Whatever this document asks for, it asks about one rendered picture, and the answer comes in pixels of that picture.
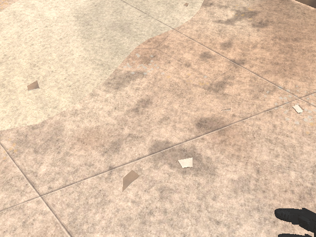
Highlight robot right hand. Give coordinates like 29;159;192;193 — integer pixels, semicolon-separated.
275;208;316;237

